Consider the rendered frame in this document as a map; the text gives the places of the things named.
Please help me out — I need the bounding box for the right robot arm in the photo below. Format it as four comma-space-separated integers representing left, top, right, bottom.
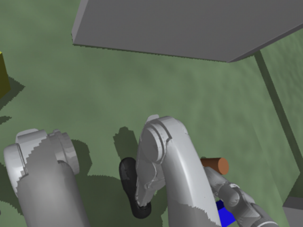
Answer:
218, 183, 279, 227

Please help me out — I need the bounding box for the right robot hand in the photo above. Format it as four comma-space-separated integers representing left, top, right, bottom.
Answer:
203, 166, 230, 199

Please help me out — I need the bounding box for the right robot foot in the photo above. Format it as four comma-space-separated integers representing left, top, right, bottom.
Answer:
119, 157, 152, 219

